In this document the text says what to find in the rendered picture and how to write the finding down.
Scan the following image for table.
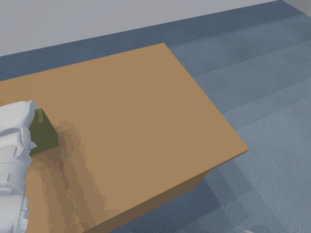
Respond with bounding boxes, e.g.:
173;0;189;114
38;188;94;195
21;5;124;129
0;43;249;233

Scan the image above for robot left hand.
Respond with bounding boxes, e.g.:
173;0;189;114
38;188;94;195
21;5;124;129
0;101;38;149

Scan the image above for sponge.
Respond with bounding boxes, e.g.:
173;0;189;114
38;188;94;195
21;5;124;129
29;108;59;156

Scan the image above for left robot upper arm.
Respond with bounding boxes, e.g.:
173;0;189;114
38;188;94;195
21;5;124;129
0;195;29;233

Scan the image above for left robot forearm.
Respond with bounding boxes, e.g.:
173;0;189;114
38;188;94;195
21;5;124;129
0;125;32;197

